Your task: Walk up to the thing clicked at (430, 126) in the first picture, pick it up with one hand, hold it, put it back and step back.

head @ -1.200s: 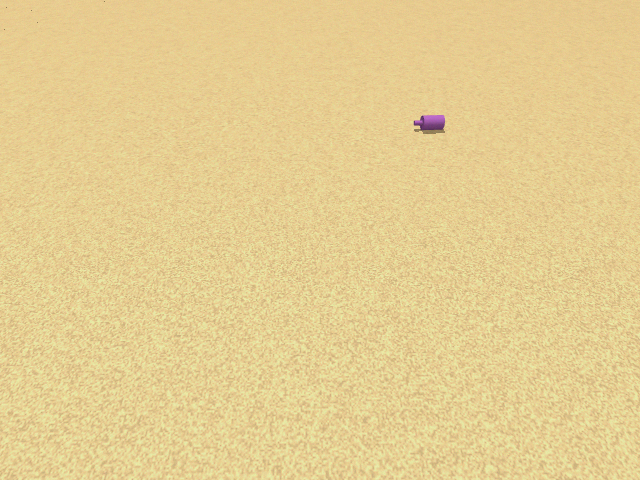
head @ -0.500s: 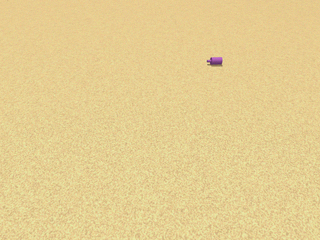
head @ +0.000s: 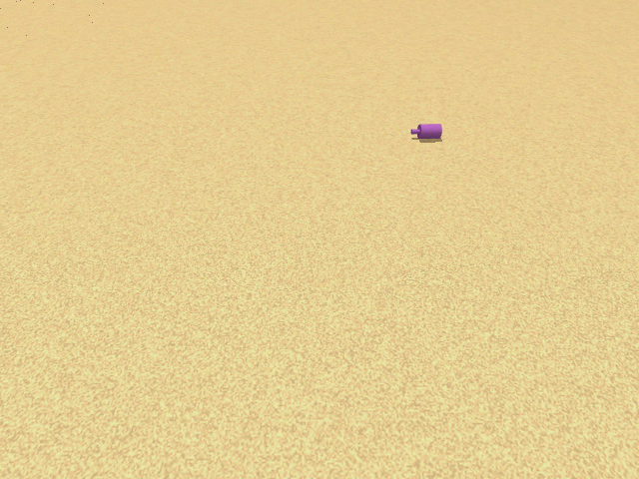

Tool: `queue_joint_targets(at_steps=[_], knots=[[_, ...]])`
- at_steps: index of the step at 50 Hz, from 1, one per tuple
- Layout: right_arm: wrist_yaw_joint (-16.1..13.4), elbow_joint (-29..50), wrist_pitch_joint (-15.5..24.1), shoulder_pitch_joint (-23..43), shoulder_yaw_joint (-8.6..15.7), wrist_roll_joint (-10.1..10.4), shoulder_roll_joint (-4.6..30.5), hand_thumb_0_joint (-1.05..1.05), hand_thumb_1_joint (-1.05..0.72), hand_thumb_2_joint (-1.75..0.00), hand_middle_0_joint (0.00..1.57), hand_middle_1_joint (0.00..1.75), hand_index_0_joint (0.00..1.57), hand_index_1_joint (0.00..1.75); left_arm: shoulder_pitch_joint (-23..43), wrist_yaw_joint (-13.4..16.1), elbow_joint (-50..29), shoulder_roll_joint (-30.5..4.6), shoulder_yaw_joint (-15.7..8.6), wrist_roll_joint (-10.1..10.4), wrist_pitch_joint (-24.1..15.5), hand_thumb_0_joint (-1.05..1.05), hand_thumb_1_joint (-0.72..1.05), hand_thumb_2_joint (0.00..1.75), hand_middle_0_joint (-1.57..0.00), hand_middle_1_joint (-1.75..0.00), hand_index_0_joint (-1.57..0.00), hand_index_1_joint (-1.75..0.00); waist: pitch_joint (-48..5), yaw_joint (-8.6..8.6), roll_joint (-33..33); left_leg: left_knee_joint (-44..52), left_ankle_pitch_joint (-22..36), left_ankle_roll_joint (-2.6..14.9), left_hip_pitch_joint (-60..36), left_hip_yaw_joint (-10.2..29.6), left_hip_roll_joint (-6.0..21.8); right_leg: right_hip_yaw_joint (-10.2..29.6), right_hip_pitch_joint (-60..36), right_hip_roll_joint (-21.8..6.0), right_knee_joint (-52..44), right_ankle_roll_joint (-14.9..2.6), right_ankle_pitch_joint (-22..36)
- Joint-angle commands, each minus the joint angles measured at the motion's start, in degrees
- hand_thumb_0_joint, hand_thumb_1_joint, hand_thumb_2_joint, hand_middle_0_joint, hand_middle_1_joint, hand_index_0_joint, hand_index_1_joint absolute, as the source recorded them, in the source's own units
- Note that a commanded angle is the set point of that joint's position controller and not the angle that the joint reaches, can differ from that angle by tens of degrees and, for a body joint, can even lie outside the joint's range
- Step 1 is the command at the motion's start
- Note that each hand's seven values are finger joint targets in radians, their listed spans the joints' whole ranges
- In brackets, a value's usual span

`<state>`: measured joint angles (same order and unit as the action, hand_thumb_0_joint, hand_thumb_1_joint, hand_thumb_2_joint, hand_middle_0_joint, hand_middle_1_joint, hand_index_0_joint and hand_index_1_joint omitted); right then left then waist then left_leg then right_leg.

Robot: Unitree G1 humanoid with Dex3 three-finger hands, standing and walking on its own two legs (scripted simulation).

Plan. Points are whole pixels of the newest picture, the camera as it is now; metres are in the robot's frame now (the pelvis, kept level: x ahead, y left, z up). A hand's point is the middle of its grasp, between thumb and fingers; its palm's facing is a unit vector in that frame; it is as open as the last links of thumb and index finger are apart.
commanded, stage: walk up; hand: left
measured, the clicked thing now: (425, 131) +2.10 -0.60 -0.74
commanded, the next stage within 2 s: none
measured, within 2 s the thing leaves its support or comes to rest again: neither
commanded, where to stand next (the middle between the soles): +1.71 -0.85 m, yaw +5 degrees
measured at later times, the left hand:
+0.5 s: hand (240, 456) +0.21 +0.13 -0.15, palm faces +0.07 -0.94 -0.32, open 7.4 cm
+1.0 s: hand (290, 252) +0.60 +0.08 -0.14, palm faces -0.08 -0.95 -0.31, open 7.4 cm
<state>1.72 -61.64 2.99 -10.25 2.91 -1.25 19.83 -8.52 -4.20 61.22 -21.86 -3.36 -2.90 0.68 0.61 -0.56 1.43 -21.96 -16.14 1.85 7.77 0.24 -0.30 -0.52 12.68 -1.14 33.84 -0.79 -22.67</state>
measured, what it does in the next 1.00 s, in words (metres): walks ahead: right foot, then left foot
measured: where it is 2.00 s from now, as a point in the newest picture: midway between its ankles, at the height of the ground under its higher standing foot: (430, 284)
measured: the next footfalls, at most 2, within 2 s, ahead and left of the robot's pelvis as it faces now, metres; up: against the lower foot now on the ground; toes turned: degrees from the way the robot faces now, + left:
right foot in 0.28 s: +0.21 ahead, -0.27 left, +0.00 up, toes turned -6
left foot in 0.70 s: +0.45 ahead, -0.04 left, +0.00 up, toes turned +8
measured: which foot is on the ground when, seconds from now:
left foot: down 0.00-0.30, up 0.32-0.68, down 0.70-1.00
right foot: up 0.00-0.26, down 0.28-0.72, up 0.74-1.00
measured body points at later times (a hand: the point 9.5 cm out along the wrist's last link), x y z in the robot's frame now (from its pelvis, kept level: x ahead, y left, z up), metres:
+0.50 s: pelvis +0.17 -0.15 -0.01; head +0.16 -0.15 +0.44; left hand +0.20 +0.18 -0.12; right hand +0.28 -0.48 -0.11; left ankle +0.22 -0.03 -0.68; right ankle +0.17 -0.26 -0.75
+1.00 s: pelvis +0.46 -0.20 -0.01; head +0.46 -0.17 +0.44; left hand +0.60 +0.13 -0.12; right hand +0.46 -0.54 -0.10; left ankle +0.41 -0.05 -0.75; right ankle +0.58 -0.38 -0.70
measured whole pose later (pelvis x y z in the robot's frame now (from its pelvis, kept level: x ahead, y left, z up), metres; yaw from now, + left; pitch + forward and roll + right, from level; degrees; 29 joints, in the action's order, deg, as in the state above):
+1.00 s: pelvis +0.46 -0.20 -0.01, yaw -1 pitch -3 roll +2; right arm 1.3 -53.7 7.1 -21.8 3.5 -0.2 24.2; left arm -8.2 -8.2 50.7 -27.6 -5.3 -1.0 0.0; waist 2.8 1.8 5.9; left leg -25.5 -18.6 -1.6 3.5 -7.9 3.9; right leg 2.7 33.5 -8.1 49.2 0.2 -12.4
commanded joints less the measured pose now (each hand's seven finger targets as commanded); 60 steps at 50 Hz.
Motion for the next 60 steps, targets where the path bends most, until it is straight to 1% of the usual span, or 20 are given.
queue_joint_targets(at_steps=[1, 9, 13, 14, 15, 16, 17, 21, 31, 34, 35, 36, 38, 43, 53, 56, 57, 58, 59, 60], knots=[[-2.5, 4.49, 3.68, -4.83, 7.15, -0.32, 23.31, 0.0, -0.9, -0.9, 0.2, 0.3, 0.2, 0.3, 13.75, -1.96, -11.2, -14.16, -5.07, -0.59, -2.07, 0.0, 0.9, 0.9, -0.2, -0.3, -0.2, -0.3, 3.04, 3.78, -3.64, 13.97, -23.59, 11.84, -11.02, 29.14, 24.3, 10.84, 31.05, -7.04, 21.01, -0.98, -0.9], [-1.51, 8.38, 4.44, 2.16, 7.0, -1.42, 23.19, 0.0, -0.9, -0.9, 0.2, 0.3, 0.2, 0.3, 8.73, -4.83, -11.14, -14.45, -6.05, 0.61, -1.35, 0.0, 0.9, 0.9, -0.2, -0.3, -0.2, -0.3, 5.85, -0.83, -12.75, 13.7, -18.92, 8.22, 6.88, 8.95, 15.31, 2.9, 10.97, -6.94, 6.21, 0.87, 3.07], [-1.75, 9.07, 3.63, 7.22, 6.12, -1.81, 20.65, 0.0, -0.9, -0.9, 0.2, 0.3, 0.2, 0.3, -7.9, -3.49, -5.3, -15.89, -7.2, 0.65, -2.21, 0.0, 0.9, 0.9, -0.2, -0.3, -0.2, -0.3, -0.38, -9.78, -3.18, -7.96, -12.77, 5.31, 19.98, -1.4, 9.67, -6.29, -14.64, -1.88, 0.21, 0.83, 8.3], [-1.82, 9.39, 3.48, 5.31, 4.69, -2.09, 16.41, 0.0, -0.9, -0.9, 0.2, 0.3, 0.2, 0.3, -16.56, -2.43, -2.62, -19.32, -8.74, 0.25, -2.97, 0.0, 0.9, 0.9, -0.2, -0.3, -0.2, -0.3, -5.71, -13.83, 10.69, -30.92, -7.95, 3.63, 28.03, -6.17, 4.32, -3.92, -26.97, -0.84, -3.27, -0.49, 0.53], [-1.41, 11.04, 3.69, 3.86, 2.43, -1.14, 11.03, 0.0, -0.9, -0.9, 0.2, 0.3, 0.2, 0.3, -21.55, -1.33, -2.46, -23.74, -10.16, -0.36, -3.23, 0.0, 0.9, 0.9, -0.2, -0.3, -0.2, -0.3, -3.6, -15.49, 26.04, -47.81, -21.29, 1.86, 40.48, -3.44, -3.73, 17.26, -26.59, -11.37, -14.64, -2.95, -18.65], [-1.57, 11.94, 3.57, 1.16, 3.32, 0.42, 14.82, 0.0, -0.9, -0.9, 0.2, 0.3, 0.2, 0.3, -13.09, -1.08, -6.44, -25.62, -9.44, 0.29, -3.31, 0.0, 0.9, 0.9, -0.2, -0.3, -0.2, -0.3, -2.94, -9.89, 20.57, -52.91, -17.84, 0.65, 39.94, 0.78, -2.9, 38.39, -19.52, -21.83, -29.79, -8.03, -34.62], [-1.65, 10.53, 3.54, 0.6, 4.52, -0.26, 18.71, 0.0, -0.9, -0.9, 0.2, 0.3, 0.2, 0.3, -4.43, -1.0, -9.31, -26.67, -8.9, 1.3, -3.39, 0.0, 0.9, 0.9, -0.2, -0.3, -0.2, -0.3, 1.65, -6.24, 12.84, -53.46, -13.08, 0.62, 35.66, 3.53, 2.96, 43.63, -9.03, -24.44, -31.9, -11.93, -36.46], [0.27, 6.47, 2.81, -5.04, 4.79, 1.29, 19.45, 0.0, -0.9, -0.9, 0.2, 0.3, 0.2, 0.3, 3.36, -0.39, -10.5, -19.92, -6.74, 2.19, -4.51, 0.0, 0.9, 0.9, -0.2, -0.3, -0.2, -0.3, 6.85, 0.73, 8.69, -41.44, -2.79, 0.78, 23.97, 1.73, 7.97, 15.69, 5.27, -13.45, -25.22, -8.74, -18.48], [1.42, 12.84, 3.07, 1.91, 5.22, 0.62, 16.21, 0.0, -0.9, -0.9, 0.2, 0.3, 0.2, 0.3, -1.94, -1.33, -12.42, -17.92, -5.63, 1.39, -4.64, 0.0, 0.9, 0.9, -0.2, -0.3, -0.2, -0.3, 3.84, -2.02, 1.28, -14.2, 7.83, -1.66, 12.87, -4.78, 6.11, 4.28, 2.27, -11.18, -22.7, -10.33, -3.02], [-0.36, 9.45, 3.97, -11.62, 6.51, 0.09, 17.85, 0.0, -0.9, -0.9, 0.2, 0.3, 0.2, 0.3, -3.54, -1.15, -13.14, -15.13, -4.47, 1.6, -4.08, 0.0, 0.9, 0.9, -0.2, -0.3, -0.2, -0.3, -4.79, 4.75, -7.64, -6.94, 7.14, 0.85, -9.69, -7.76, 1.57, -2.35, 4.5, -6.96, 1.97, -7.68, 22.37], [-1.26, 8.27, 4.37, -19.64, 7.79, -0.96, 20.82, 0.0, -0.9, -0.9, 0.2, 0.3, 0.2, 0.3, -7.01, -0.83, -13.36, -11.84, -3.5, 1.79, -3.79, 0.0, 0.9, 0.9, -0.2, -0.3, -0.2, -0.3, -10.01, 7.87, -15.75, -4.93, -1.2, 3.01, -20.32, -1.11, 6.32, -4.03, 11.7, -3.89, 19.11, -5.72, 18.23], [-2.2, 9.34, 4.61, -20.63, 8.79, -1.4, 24.83, 0.0, -0.9, -0.9, 0.2, 0.3, 0.2, 0.3, -10.19, -0.78, -13.95, -8.37, -2.48, 1.61, -3.7, 0.0, 0.9, 0.9, -0.2, -0.3, -0.2, -0.3, -10.91, 6.47, -23.36, -1.29, -11.05, 6.13, -28.59, 23.45, 19.75, -1.91, 27.06, 3.0, 29.88, -2.96, -7.86], [-2.43, 11.9, 4.63, -13.95, 9.09, 1.55, 26.37, 0.0, -0.9, -0.9, 0.2, 0.3, 0.2, 0.3, -5.79, 0.02, -13.69, -18.65, -4.01, 1.05, -3.24, 0.0, 0.9, 0.9, -0.2, -0.3, -0.2, -0.3, -6.73, 5.51, -11.16, 8.36, -19.09, 14.88, -21.45, 43.17, 30.78, 7.79, 33.2, -1.37, 38.12, -3.08, -4.49], [-2.2, 13.21, 5.98, -8.57, 5.41, 1.9, 20.29, 0.0, -0.9, -0.9, 0.2, 0.3, 0.2, 0.3, -4.18, -1.6, -12.37, -14.8, -4.16, 2.25, -2.9, 0.0, 0.9, 0.9, -0.2, -0.3, -0.2, -0.3, 3.05, 0.89, -4.92, 6.38, 12.08, 9.22, 0.76, 7.55, 18.51, 6.98, 22.08, -6.3, 30.56, 0.12, 5.88], [-2.15, 12.37, 6.21, -7.62, 5.47, 0.8, 23.57, 0.0, -0.9, -0.9, 0.2, 0.3, 0.2, 0.3, 7.27, -4.64, -14.98, -12.21, -4.44, 2.24, -1.99, 0.0, 0.9, 0.9, -0.2, -0.3, -0.2, -0.3, 1.37, 0.46, -8.51, 4.66, 17.41, 6.79, 3.07, -4.0, 15.87, -2.89, 7.71, -4.88, 2.62, -1.26, 18.24], [-2.84, 12.31, 5.15, -7.6, 5.28, 0.85, 22.71, 0.0, -0.9, -0.9, 0.2, 0.3, 0.2, 0.3, -3.56, -3.51, -12.01, -15.07, -6.6, 1.85, -1.9, 0.0, 0.9, 0.9, -0.2, -0.3, -0.2, -0.3, -5.63, -6.39, -2.43, -17.06, 28.9, 4.24, 5.56, -7.13, 13.94, -4.92, -9.33, -0.79, -0.47, -3.42, 12.27], [-2.85, 12.13, 4.87, -10.13, 3.82, 0.91, 18.91, 0.0, -0.9, -0.9, 0.2, 0.3, 0.2, 0.3, -13.7, -2.43, -9.55, -18.34, -8.38, 1.45, -2.48, 0.0, 0.9, 0.9, -0.2, -0.3, -0.2, -0.3, -10.23, -11.17, 7.35, -35.54, 21.89, 2.36, 14.05, -7.15, 9.74, 0.15, -21.52, -1.53, -3.06, -4.78, 5.38], [-2.64, 13.75, 4.82, -12.77, 1.66, 1.13, 12.53, 0.0, -0.9, -0.9, 0.2, 0.3, 0.2, 0.3, -16.28, -1.55, -8.89, -22.92, -9.28, 1.06, -2.92, 0.0, 0.9, 0.9, -0.2, -0.3, -0.2, -0.3, -9.03, -10.08, 23.78, -47.39, -10.63, 0.95, 28.83, -6.49, 1.06, 17.91, -26.01, -13.42, -10.8, -5.87, -3.13], [-3.15, 14.17, 4.52, -13.44, 2.47, 1.5, 16.58, 0.0, -0.9, -0.9, 0.2, 0.3, 0.2, 0.3, -12.03, -0.92, -10.77, -25.27, -9.35, 2.54, -2.86, 0.0, 0.9, 0.9, -0.2, -0.3, -0.2, -0.3, -9.35, -7.52, 21.93, -53.28, -13.64, 0.53, 35.28, -4.14, 1.72, 34.55, -26.41, -20.86, -20.24, -9.27, -9.35], [-3.42, 13.24, 4.28, -10.05, 3.11, 1.25, 19.7, 0.0, -0.9, -0.9, 0.2, 0.3, 0.2, 0.3, -7.45, -0.58, -12.35, -24.33, -9.19, 3.53, -2.71, 0.0, 0.9, 0.9, -0.2, -0.3, -0.2, -0.3, -6.4, -6.92, 16.15, -56.46, -10.31, 0.66, 34.98, -1.24, 5.2, 35.16, -19.87, -21.57, -22.1, -10.63, -13.08]])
